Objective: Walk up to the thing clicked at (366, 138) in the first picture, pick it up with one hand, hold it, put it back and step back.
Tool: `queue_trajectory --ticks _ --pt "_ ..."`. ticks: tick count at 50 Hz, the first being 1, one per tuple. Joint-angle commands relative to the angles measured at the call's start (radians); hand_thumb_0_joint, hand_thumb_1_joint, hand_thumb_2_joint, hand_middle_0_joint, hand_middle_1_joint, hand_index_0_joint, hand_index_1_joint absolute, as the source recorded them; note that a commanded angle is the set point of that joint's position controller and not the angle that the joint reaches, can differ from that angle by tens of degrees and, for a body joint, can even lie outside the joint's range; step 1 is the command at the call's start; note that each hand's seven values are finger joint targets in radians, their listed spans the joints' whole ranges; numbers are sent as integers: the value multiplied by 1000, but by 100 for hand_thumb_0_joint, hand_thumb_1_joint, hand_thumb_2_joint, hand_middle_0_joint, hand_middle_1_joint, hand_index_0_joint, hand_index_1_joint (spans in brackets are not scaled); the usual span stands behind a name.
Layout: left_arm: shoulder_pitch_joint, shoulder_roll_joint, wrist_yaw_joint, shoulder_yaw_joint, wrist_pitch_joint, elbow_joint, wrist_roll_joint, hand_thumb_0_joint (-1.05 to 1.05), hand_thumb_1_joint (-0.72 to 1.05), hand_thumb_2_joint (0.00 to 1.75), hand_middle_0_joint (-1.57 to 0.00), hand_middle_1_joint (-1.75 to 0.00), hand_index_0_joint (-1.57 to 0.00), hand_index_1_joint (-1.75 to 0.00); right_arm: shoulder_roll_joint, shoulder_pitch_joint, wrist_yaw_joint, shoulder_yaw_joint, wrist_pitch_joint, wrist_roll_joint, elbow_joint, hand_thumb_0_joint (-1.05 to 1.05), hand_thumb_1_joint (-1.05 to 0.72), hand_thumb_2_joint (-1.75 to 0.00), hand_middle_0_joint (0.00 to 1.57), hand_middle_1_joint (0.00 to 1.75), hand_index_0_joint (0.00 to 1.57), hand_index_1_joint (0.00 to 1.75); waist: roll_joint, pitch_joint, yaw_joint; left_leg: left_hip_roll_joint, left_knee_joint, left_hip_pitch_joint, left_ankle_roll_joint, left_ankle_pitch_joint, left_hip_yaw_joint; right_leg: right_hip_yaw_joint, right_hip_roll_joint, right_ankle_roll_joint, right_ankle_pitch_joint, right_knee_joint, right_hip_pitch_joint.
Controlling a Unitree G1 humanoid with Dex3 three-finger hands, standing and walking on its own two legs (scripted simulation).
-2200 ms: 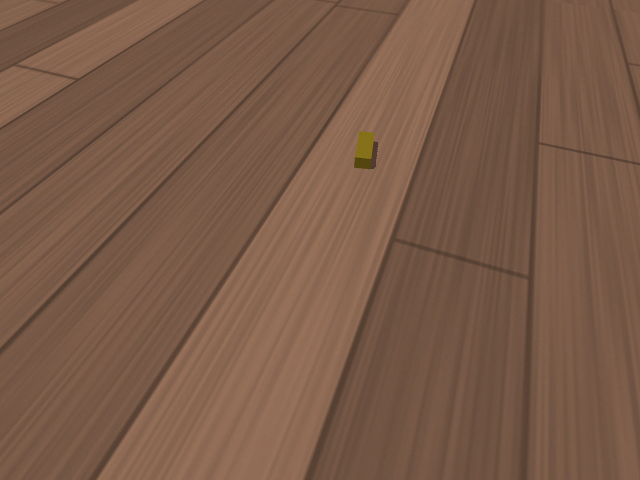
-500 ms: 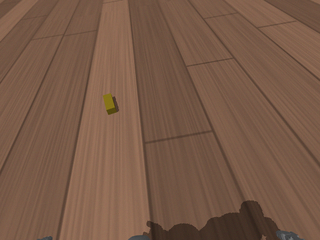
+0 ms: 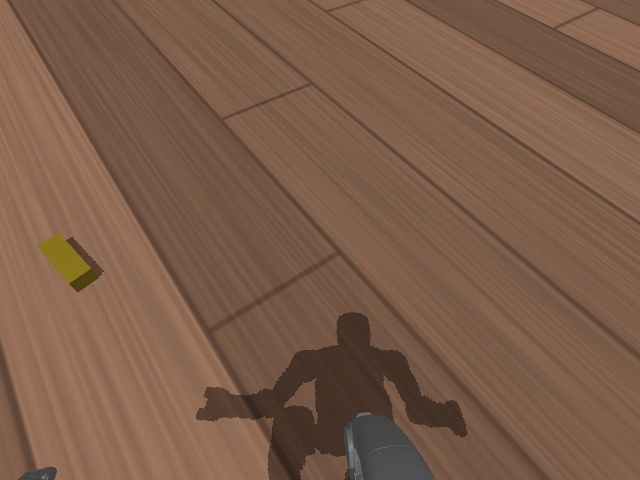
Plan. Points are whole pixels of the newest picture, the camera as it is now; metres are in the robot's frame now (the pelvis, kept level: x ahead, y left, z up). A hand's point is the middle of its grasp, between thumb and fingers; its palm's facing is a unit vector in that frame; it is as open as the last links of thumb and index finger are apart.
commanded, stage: walk up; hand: left
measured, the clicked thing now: (68, 261) +0.95 +0.74 -0.74
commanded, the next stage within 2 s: none
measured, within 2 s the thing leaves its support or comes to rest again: neither
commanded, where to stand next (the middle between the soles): +0.50 +0.89 m, yaw -49 degrees
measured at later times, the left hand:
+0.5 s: hand out of the picture +0.30 +0.49 -0.13, palm faces -0.21 -0.77 -0.60, open 7.4 cm
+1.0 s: hand out of the picture +0.50 +0.60 -0.13, palm faces -0.35 -0.70 -0.62, open 7.4 cm
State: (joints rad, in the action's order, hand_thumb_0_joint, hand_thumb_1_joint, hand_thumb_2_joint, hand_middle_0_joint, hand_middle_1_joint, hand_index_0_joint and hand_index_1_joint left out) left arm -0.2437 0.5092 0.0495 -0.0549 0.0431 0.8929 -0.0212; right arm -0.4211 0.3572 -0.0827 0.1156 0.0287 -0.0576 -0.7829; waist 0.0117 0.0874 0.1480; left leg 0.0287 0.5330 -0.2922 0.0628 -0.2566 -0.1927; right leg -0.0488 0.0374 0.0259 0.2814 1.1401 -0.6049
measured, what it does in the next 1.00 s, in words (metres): steps to the left, turning right: right foot, then left foot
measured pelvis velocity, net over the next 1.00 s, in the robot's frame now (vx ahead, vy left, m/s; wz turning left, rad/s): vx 0.31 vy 0.36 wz -0.41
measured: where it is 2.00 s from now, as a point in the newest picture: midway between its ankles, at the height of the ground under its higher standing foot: (12, 395)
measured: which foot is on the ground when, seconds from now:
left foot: down 0.00-0.20, up 0.22-0.52, down 0.54-0.88, up 0.90-1.00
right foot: up 0.00-0.18, down 0.20-0.58, up 0.60-0.86, down 0.88-1.00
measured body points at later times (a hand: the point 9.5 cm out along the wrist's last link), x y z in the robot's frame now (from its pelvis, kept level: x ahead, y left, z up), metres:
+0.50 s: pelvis +0.19 +0.19 -0.03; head +0.21 +0.14 +0.42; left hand +0.31 +0.52 -0.09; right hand +0.28 -0.17 -0.12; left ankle +0.31 +0.39 -0.70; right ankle +0.14 -0.04 -0.73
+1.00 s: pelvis +0.31 +0.36 -0.04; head +0.32 +0.28 +0.40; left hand +0.52 +0.64 -0.09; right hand +0.26 +0.03 -0.18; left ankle +0.36 +0.47 -0.66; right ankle +0.35 +0.22 -0.73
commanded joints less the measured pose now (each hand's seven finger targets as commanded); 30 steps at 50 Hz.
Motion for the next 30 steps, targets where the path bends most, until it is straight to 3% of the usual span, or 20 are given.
queue_trajectory --ticks 1,4,6,7,8,9,10,11,12,13,16,18,20,24,25,26,27,28,29,30 --pt "-15 176 4 -61 -10 -57 1 0 90 90 -20 -30 -20 -30 -213 -38 14 63 -44 0 135 0 -90 -90 20 30 20 30 -135 -95 -23 196 -246 247 -27 -4 236 8 29 -12 0 -213 -76" --pt "0 171 8 -63 -13 -79 4 0 90 90 -20 -30 -20 -30 -219 -73 14 61 -33 -8 175 0 -90 -90 20 30 20 30 -137 -56 -43 249 -249 167 -8 -8 225 -42 64 0 -4 -311 7" --pt "-30 169 13 -69 -8 -66 3 0 90 90 -20 -30 -20 -30 -210 -91 13 59 -24 -21 194 0 -90 -90 20 30 20 30 -97 -42 -67 197 -159 65 -76 178 119 -90 50 15 -35 -417 161" --pt "-118 169 18 -76 -7 -45 2 0 90 90 -20 -30 -20 -30 -216 -129 15 62 -23 -23 214 0 -90 -90 20 30 20 30 -92 -63 -117 167 -44 -11 -118 367 63 -112 30 25 -47 -476 318" --pt "-254 150 28 -82 -8 -2 -1 0 90 90 -20 -30 -20 -30 -221 -176 19 69 -23 -17 218 0 -90 -90 20 30 20 30 -104 -147 -218 117 125 -113 -169 639 -27 -138 -10 55 -135 -577 583" --pt "-424 201 47 -111 -13 36 -1 0 90 90 -20 -30 -20 -30 -206 -193 24 64 -24 -13 236 0 -90 -90 20 30 20 30 43 -228 -311 62 427 -294 -204 467 -35 -58 27 104 -202 -626 835" --pt "-453 263 67 -133 -17 29 3 0 90 90 -20 -30 -20 -30 -145 -124 26 42 -18 -8 239 0 -90 -90 20 30 20 30 247 -220 -316 -21 728 -590 -223 -333 70 349 267 248 -84 -679 961" --pt "-293 285 82 -124 -16 -54 3 0 90 90 -20 -30 -20 -30 -202 -33 30 50 0 -22 232 0 -90 -90 20 30 20 30 116 -210 -215 60 844 -598 -229 -382 309 645 443 317 186 -756 785" --pt "-186 317 94 -127 -6 -95 -5 0 90 90 -20 -30 -20 -30 -270 -44 32 80 12 -10 238 0 -90 -90 20 30 20 30 76 -157 -189 61 1012 -610 -244 -378 389 806 529 408 269 -844 652" --pt "-95 318 108 -118 8 -112 -6 0 90 90 -20 -30 -20 -30 -273 -123 36 75 17 -9 245 0 -90 -90 20 30 20 30 8 -98 -153 106 1043 -613 -228 -333 434 765 551 416 212 -872 545" --pt "-13 256 102 -94 38 -126 12 0 90 90 -20 -30 -20 -30 -255 -102 12 63 30 8 194 0 -90 -90 20 30 20 30 -41 -29 -77 128 844 -403 -127 -132 387 355 308 224 152 -818 265" --pt "5 250 89 -100 52 -124 36 0 90 90 -20 -30 -20 -30 -220 -70 -15 50 44 2 179 0 -90 -90 20 30 20 30 40 -25 -61 120 735 -305 -97 -48 329 172 200 165 -4 -747 175" --pt "-30 270 80 -106 61 -113 54 0 90 90 -20 -30 -20 -30 -200 -105 -31 47 49 5 184 0 -90 -90 20 30 20 30 98 -21 -81 129 578 -269 -89 -28 269 94 153 147 -81 -706 150" --pt "-62 319 72 -119 58 -112 69 0 90 90 -20 -30 -20 -30 -202 -173 -41 58 37 3 199 0 -90 -90 20 30 20 30 165 -48 -102 118 353 -96 -71 28 191 77 135 134 -72 -635 74" --pt "-42 331 72 -122 55 -116 69 0 90 90 -20 -30 -20 -30 -211 -148 -38 69 34 0 189 0 -90 -90 20 30 20 30 171 -78 -79 99 329 -30 -68 -3 171 82 140 125 -107 -601 49" --pt "-3 337 71 -125 49 -128 67 0 90 90 -20 -30 -20 -30 -212 -78 -32 79 31 -4 173 0 -90 -90 20 30 20 30 163 -111 -20 73 239 64 -65 -18 140 76 142 108 -140 -513 16" --pt "-1 288 73 -111 43 -131 68 0 90 90 -20 -30 -20 -30 -231 20 -24 95 26 -15 136 0 -90 -90 20 30 20 30 48 -154 34 26 169 176 -61 -62 118 36 103 79 -131 -321 -26" --pt "-24 192 79 -81 37 -135 71 0 90 90 -20 -30 -20 -30 -271 120 -15 112 17 -33 110 0 -90 -90 20 30 20 30 -173 -173 103 51 64 265 -39 -143 222 5 20 47 23 -29 -150" --pt "-42 86 84 -57 31 -168 56 0 90 90 -20 -30 -20 -30 -366 90 1 119 2 -35 130 0 -90 -90 20 30 20 30 -484 -127 54 282 -87 227 -31 59 567 -3 -152 19 414 188 -324" --pt "-55 117 113 -54 33 -149 40 0 90 90 -20 -30 -20 -30 -436 -14 20 130 -8 -6 144 0 -90 -90 20 30 20 30 -553 -160 3 351 -185 219 63 66 771 119 -86 58 381 272 -329"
